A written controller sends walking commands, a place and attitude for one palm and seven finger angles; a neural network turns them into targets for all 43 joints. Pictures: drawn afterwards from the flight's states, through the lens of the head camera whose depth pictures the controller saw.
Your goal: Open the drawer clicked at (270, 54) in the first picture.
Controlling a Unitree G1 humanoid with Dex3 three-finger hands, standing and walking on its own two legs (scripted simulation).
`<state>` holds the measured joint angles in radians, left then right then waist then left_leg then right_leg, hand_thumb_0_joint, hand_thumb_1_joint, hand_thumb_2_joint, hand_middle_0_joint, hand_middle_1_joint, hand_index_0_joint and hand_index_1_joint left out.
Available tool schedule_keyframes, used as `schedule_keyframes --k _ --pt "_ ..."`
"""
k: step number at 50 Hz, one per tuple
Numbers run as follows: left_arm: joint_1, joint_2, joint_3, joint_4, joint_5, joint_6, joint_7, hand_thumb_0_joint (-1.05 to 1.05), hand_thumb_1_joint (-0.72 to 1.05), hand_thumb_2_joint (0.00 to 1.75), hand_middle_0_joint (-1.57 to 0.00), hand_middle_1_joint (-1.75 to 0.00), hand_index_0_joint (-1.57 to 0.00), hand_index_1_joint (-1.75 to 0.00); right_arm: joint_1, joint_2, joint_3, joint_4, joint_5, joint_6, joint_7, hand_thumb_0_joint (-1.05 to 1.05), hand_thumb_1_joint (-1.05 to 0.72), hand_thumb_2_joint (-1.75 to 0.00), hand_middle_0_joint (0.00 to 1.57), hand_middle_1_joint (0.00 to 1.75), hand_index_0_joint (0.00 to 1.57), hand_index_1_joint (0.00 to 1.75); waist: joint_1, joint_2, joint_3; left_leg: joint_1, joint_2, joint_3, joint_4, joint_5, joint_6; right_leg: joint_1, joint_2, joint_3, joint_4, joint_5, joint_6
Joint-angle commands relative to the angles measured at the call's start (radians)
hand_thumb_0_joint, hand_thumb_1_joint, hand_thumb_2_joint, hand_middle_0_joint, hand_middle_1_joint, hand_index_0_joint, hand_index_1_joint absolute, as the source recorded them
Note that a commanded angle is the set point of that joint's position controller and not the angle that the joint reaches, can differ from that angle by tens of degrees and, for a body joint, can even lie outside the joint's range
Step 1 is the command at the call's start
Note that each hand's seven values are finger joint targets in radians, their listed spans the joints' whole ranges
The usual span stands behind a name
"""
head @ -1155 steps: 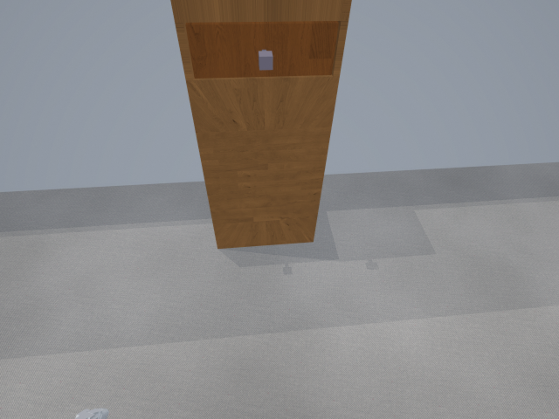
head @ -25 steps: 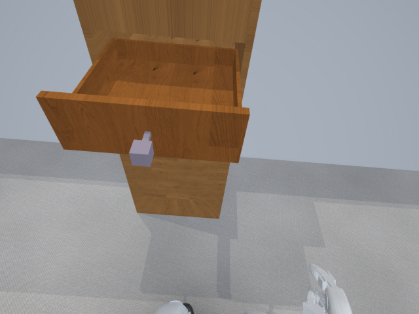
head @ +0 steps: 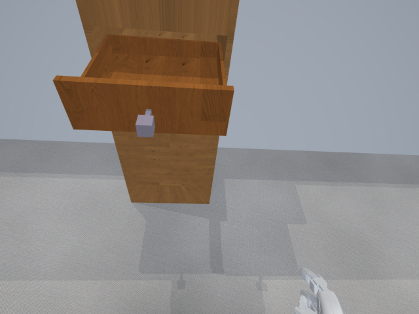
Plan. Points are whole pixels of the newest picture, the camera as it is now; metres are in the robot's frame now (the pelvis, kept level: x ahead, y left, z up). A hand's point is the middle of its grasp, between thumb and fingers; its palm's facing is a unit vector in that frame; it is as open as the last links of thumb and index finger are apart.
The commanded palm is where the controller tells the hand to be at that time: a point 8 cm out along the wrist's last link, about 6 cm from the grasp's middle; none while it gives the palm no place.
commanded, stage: stop stepping back and stand still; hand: left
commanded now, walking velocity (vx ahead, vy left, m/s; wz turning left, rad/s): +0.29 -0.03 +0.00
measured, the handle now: (146, 121) +0.50 +0.17 +0.09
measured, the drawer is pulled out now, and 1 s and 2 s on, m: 0.29 0.29 0.29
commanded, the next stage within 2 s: let the arm hang, fingers relaxed in 0.52 s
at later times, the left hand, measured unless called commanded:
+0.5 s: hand out of the picture +0.17 +0.22 +0.27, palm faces +0.52 -0.72 -0.46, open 7.4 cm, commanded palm +0.10 +0.29 +0.28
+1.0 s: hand out of the picture -0.03 +0.17 -0.19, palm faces +0.16 -0.96 -0.22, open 6.7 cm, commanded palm none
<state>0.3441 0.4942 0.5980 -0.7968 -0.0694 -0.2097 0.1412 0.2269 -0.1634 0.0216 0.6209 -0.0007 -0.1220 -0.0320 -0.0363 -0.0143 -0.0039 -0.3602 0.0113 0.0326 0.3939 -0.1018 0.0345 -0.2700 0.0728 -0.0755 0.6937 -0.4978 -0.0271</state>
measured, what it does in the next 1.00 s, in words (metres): steps on the spot: right foot, then left foot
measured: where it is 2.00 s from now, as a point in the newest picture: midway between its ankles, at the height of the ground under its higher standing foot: outside the picture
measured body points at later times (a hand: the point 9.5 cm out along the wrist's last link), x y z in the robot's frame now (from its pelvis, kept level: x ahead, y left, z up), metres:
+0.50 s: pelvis -0.02 +0.00 -0.02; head -0.01 +0.00 +0.43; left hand +0.14 +0.26 +0.30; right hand +0.13 -0.22 -0.11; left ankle -0.01 +0.15 -0.74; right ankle -0.04 -0.08 -0.74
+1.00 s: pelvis -0.03 -0.01 -0.02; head +0.00 -0.01 +0.43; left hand -0.04 +0.22 -0.17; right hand +0.02 -0.26 -0.17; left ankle -0.03 +0.11 -0.75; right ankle +0.01 -0.10 -0.74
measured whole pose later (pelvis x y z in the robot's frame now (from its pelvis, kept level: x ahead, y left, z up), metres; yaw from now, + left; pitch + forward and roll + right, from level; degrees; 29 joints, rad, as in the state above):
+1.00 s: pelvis -0.03 -0.01 -0.02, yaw +7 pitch -2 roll -1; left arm 0.29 0.17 0.05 0.95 0.02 0.05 0.02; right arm 0.27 -0.21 -0.03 0.96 -0.02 0.04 -0.03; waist -0.01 0.02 0.11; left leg -0.31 0.02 -0.03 0.66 -0.32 0.02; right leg -0.31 0.06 -0.06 0.62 -0.29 -0.06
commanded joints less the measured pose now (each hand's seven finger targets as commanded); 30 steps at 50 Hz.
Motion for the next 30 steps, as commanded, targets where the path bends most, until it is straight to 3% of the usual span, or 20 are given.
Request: schedule_keyframes --k 1,2,3,4,5,6,8,12,14,15,16,18,20,22,23,24,25,26,28,30 --pt "-0.014 0.232 0.113 -0.148 0.004 -0.016 0.017 0.00 0.90 0.90 -0.20 -0.30 -0.20 -0.30 -0.134 -0.150 -0.061 -0.160 -0.005 -0.012 -0.019 0.00 -0.90 -0.90 0.20 0.30 0.20 0.30 0.034 0.123 -0.104 -0.169 0.068 -0.056 0.001 -0.478 -0.037 0.283 -0.059 0.027 -0.352 -0.032 -0.068" --pt "-0.014 0.259 0.130 -0.121 0.008 -0.017 0.012 0.00 0.90 0.90 -0.20 -0.30 -0.20 -0.30 -0.108 -0.143 -0.067 -0.145 -0.003 0.007 -0.016 0.00 -0.90 -0.90 0.20 0.30 0.20 0.30 0.028 -0.083 -0.076 -0.169 0.011 0.005 0.386 -0.336 -0.049 0.135 -0.271 0.324 -0.494 -0.130 -0.167" --pt "-0.108 0.283 0.153 -0.148 -0.010 -0.030 0.006 0.00 0.90 0.90 -0.20 -0.30 -0.20 -0.30 -0.113 -0.161 -0.069 -0.121 -0.002 0.019 -0.016 0.00 -0.90 -0.90 0.20 0.30 0.20 0.30 0.032 -0.148 -0.030 -0.244 -0.011 -0.007 0.662 -0.272 -0.059 0.004 -0.436 0.487 -0.578 -0.090 -0.229" --pt "-0.180 0.297 0.178 -0.094 -0.007 -0.052 0.003 0.00 0.90 0.90 -0.20 -0.30 -0.20 -0.30 -0.091 -0.171 -0.074 -0.092 -0.010 0.016 -0.015 0.00 -0.90 -0.90 0.20 0.30 0.20 0.30 0.001 -0.075 -0.053 -0.229 0.016 -0.023 0.765 -0.226 -0.072 -0.040 -0.415 0.382 -0.531 -0.015 -0.207" --pt "-0.207 0.267 0.134 -0.075 0.005 -0.045 0.004 0.00 0.90 0.90 -0.20 -0.30 -0.20 -0.30 -0.091 -0.148 -0.073 -0.111 0.014 0.013 -0.011 0.00 -0.90 -0.90 0.20 0.30 0.20 0.30 -0.005 -0.104 -0.077 -0.222 0.026 -0.054 0.769 -0.247 -0.057 -0.072 -0.404 0.396 -0.551 -0.218 -0.185" --pt "-0.172 0.222 0.112 0.032 0.001 -0.034 0.008 0.00 0.90 0.90 -0.20 -0.30 -0.20 -0.30 -0.098 -0.164 -0.078 -0.121 0.017 0.009 -0.025 0.00 -0.90 -0.90 0.20 0.30 0.20 0.30 -0.010 -0.091 0.019 -0.199 0.062 -0.051 0.683 -0.243 -0.040 -0.143 -0.386 0.382 -0.564 -0.260 -0.161" --pt "-0.175 0.188 0.066 0.115 0.006 -0.029 0.011 0.00 0.90 0.90 -0.20 -0.30 -0.20 -0.30 -0.118 -0.162 -0.062 -0.111 0.014 0.011 -0.042 0.00 -0.90 -0.90 0.20 0.30 0.20 0.30 0.007 -0.059 0.080 -0.098 0.074 -0.015 0.507 -0.258 -0.026 -0.220 -0.351 0.298 -0.554 -0.267 -0.146" --pt "-0.216 0.157 -0.008 0.089 0.020 -0.044 0.028 0.00 0.90 0.90 -0.20 -0.30 -0.20 -0.30 -0.094 -0.154 -0.044 -0.106 0.006 -0.016 -0.063 0.00 -0.90 -0.90 0.20 0.30 0.20 0.30 0.014 -0.012 0.036 0.115 0.027 0.074 0.115 -0.283 0.002 -0.136 -0.263 0.190 -0.408 -0.145 -0.105" --pt "-0.213 0.166 -0.002 -0.012 0.015 -0.059 0.030 0.00 0.90 0.90 -0.20 -0.30 -0.20 -0.30 -0.092 -0.180 -0.057 -0.138 0.009 -0.026 -0.058 0.00 -0.90 -0.90 0.20 0.30 0.20 0.30 0.016 0.089 0.007 0.160 0.126 -0.105 -0.011 -0.319 0.057 -0.124 -0.156 0.121 -0.215 0.013 -0.040" --pt "-0.213 0.185 0.014 -0.088 0.008 -0.068 0.031 0.00 0.90 0.90 -0.20 -0.30 -0.20 -0.30 -0.097 -0.202 -0.067 -0.159 0.018 -0.030 -0.055 0.00 -0.90 -0.90 0.20 0.30 0.20 0.30 0.018 0.164 -0.028 0.238 0.223 -0.253 -0.023 -0.165 0.093 -0.157 -0.095 0.049 -0.059 0.178 -0.004" --pt "-0.181 0.204 0.043 -0.108 0.011 -0.078 0.026 0.00 0.90 0.90 -0.20 -0.30 -0.20 -0.30 -0.084 -0.178 -0.061 -0.142 0.017 -0.029 -0.043 0.00 -0.90 -0.90 0.20 0.30 0.20 0.30 0.016 0.218 -0.072 0.192 0.279 -0.322 -0.065 -0.202 0.110 -0.150 -0.073 0.009 -0.015 0.112 0.022" --pt "-0.141 0.212 0.077 -0.159 0.022 -0.076 0.021 0.00 0.90 0.90 -0.20 -0.30 -0.20 -0.30 -0.106 -0.162 -0.060 -0.140 0.005 -0.043 -0.027 0.00 -0.90 -0.90 0.20 0.30 0.20 0.30 0.020 0.256 -0.030 0.030 0.275 -0.276 -0.109 -0.260 0.104 -0.045 -0.073 0.012 0.003 0.077 0.023" --pt "-0.092 0.255 0.132 -0.216 0.021 -0.086 0.028 0.00 0.90 0.90 -0.20 -0.30 -0.20 -0.30 -0.109 -0.166 -0.058 -0.138 0.009 -0.057 -0.021 0.00 -0.90 -0.90 0.20 0.30 0.20 0.30 0.035 0.239 -0.063 0.005 0.207 -0.126 -0.012 -0.148 0.057 0.067 -0.080 0.011 -0.139 0.206 0.018" --pt "-0.005 0.226 0.146 -0.179 0.005 -0.089 0.033 0.00 0.90 0.90 -0.20 -0.30 -0.20 -0.30 -0.084 -0.155 -0.067 -0.139 0.016 -0.060 -0.012 0.00 -0.90 -0.90 0.20 0.30 0.20 0.30 0.025 0.072 -0.113 -0.010 0.102 -0.014 0.149 -0.063 0.003 0.157 -0.145 0.143 -0.243 0.422 -0.019" --pt "0.009 0.235 0.153 -0.164 0.000 -0.090 0.036 0.00 0.90 0.90 -0.20 -0.30 -0.20 -0.30 -0.074 -0.148 -0.071 -0.136 0.022 -0.055 -0.006 0.00 -0.90 -0.90 0.20 0.30 0.20 0.30 0.014 -0.035 -0.140 -0.011 0.052 0.030 0.260 -0.050 -0.026 0.179 -0.239 0.265 -0.284 0.578 -0.060" --pt "0.005 0.238 0.158 -0.145 -0.004 -0.093 0.042 0.00 0.90 0.90 -0.20 -0.30 -0.20 -0.30 -0.074 -0.140 -0.071 -0.128 0.025 -0.046 -0.003 0.00 -0.90 -0.90 0.20 0.30 0.20 0.30 0.010 -0.080 -0.141 -0.033 0.025 0.031 0.327 -0.111 -0.043 0.206 -0.306 0.318 -0.298 0.757 -0.097" --pt "0.005 0.240 0.165 -0.120 -0.003 -0.096 0.045 0.00 0.90 0.90 -0.20 -0.30 -0.20 -0.30 -0.080 -0.136 -0.064 -0.122 0.026 -0.042 -0.002 0.00 -0.90 -0.90 0.20 0.30 0.20 0.30 0.013 -0.034 -0.147 -0.042 0.029 0.013 0.320 -0.203 -0.044 0.240 -0.326 0.313 -0.275 0.924 -0.111" --pt "-0.008 0.238 0.167 -0.110 -0.005 -0.102 0.046 0.00 0.90 0.90 -0.20 -0.30 -0.20 -0.30 -0.076 -0.124 -0.055 -0.120 0.027 -0.037 -0.003 0.00 -0.90 -0.90 0.20 0.30 0.20 0.30 0.009 -0.014 -0.141 -0.019 0.039 -0.004 0.253 -0.234 -0.039 0.248 -0.317 0.264 -0.259 0.947 -0.093" --pt "-0.017 0.223 0.162 -0.037 -0.008 -0.096 0.046 0.00 0.90 0.90 -0.20 -0.30 -0.20 -0.30 -0.077 -0.137 -0.056 -0.113 0.025 -0.031 -0.011 0.00 -0.90 -0.90 0.20 0.30 0.20 0.30 0.001 -0.022 -0.130 0.136 0.050 -0.010 0.119 0.051 -0.031 0.163 -0.225 0.153 -0.227 0.819 -0.029" --pt "-0.004 0.211 0.150 0.023 -0.008 -0.085 0.034 0.00 0.90 0.90 -0.20 -0.30 -0.20 -0.30 -0.094 -0.161 -0.071 -0.115 0.028 -0.021 -0.017 0.00 -0.90 -0.90 0.20 0.30 0.20 0.30 0.011 0.069 -0.117 0.230 0.113 -0.040 0.105 0.272 -0.009 0.092 -0.144 0.096 -0.213 0.703 0.017"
